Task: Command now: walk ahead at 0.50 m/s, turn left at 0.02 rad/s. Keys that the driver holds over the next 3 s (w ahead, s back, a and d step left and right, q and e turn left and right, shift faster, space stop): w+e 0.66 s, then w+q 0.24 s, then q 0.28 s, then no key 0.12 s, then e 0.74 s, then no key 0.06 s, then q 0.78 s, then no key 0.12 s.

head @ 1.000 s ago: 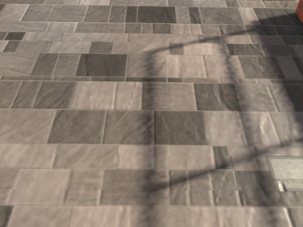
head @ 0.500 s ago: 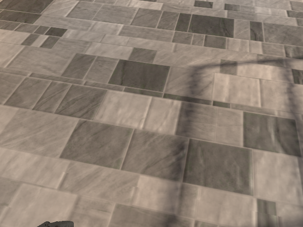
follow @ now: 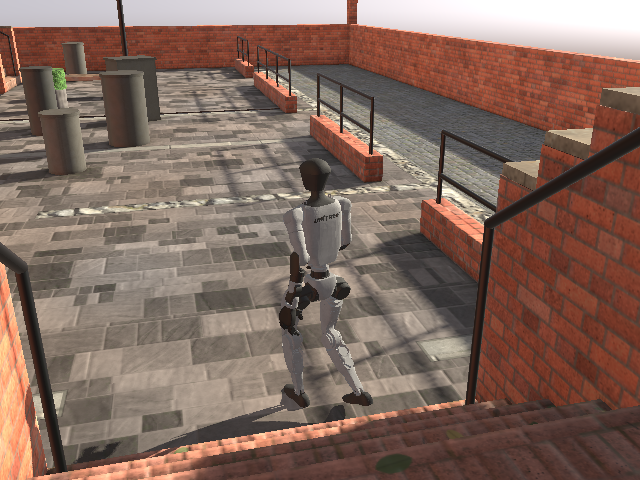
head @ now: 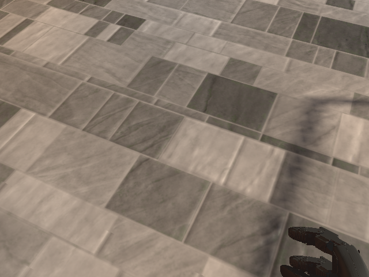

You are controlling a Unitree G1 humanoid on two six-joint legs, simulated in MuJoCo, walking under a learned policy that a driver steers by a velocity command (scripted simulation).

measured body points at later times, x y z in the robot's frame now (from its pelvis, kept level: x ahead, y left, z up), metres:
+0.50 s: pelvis +0.26 -0.07 -0.01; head +0.31 -0.07 +0.44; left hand +0.52 +0.11 -0.10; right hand +0.19 -0.33 -0.15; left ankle +0.09 +0.07 -0.71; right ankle +0.36 -0.17 -0.73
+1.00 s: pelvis +0.54 -0.12 +0.00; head +0.57 -0.12 +0.45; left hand +0.66 +0.15 -0.12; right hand +0.68 -0.40 -0.08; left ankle +0.70 -0.06 -0.73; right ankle +0.36 -0.17 -0.72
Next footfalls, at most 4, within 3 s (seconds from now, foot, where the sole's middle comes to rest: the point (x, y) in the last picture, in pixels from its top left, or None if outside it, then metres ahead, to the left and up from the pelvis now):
0.48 right None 0.39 -0.18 -0.76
1.00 left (226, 210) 0.74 -0.07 -0.76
1.48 right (287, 222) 0.70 -0.30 -0.76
2.06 right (291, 242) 0.62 -0.31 -0.76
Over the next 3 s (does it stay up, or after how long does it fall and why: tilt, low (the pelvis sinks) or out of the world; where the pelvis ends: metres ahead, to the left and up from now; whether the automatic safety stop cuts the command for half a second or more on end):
stays up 0.59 -0.16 0.02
